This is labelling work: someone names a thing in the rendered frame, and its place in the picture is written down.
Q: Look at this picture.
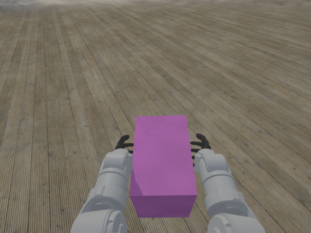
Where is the robot left upper arm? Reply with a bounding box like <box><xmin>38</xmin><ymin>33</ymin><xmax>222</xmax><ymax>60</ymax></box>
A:
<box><xmin>71</xmin><ymin>209</ymin><xmax>127</xmax><ymax>233</ymax></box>

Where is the carton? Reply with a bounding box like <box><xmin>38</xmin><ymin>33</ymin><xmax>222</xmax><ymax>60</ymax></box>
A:
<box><xmin>129</xmin><ymin>115</ymin><xmax>197</xmax><ymax>218</ymax></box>

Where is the right robot hand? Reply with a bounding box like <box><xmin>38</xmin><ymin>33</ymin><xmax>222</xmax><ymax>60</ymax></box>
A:
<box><xmin>190</xmin><ymin>133</ymin><xmax>211</xmax><ymax>166</ymax></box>

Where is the robot right forearm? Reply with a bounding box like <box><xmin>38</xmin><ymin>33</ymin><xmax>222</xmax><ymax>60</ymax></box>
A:
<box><xmin>194</xmin><ymin>149</ymin><xmax>258</xmax><ymax>221</ymax></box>

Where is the robot right upper arm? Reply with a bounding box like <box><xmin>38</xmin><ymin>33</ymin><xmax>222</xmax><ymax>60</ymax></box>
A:
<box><xmin>207</xmin><ymin>213</ymin><xmax>266</xmax><ymax>233</ymax></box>

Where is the robot left forearm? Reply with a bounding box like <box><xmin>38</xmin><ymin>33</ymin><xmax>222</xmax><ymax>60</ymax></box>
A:
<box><xmin>70</xmin><ymin>149</ymin><xmax>133</xmax><ymax>233</ymax></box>

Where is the left robot hand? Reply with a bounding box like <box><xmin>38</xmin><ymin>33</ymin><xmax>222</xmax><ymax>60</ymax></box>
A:
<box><xmin>115</xmin><ymin>135</ymin><xmax>134</xmax><ymax>154</ymax></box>

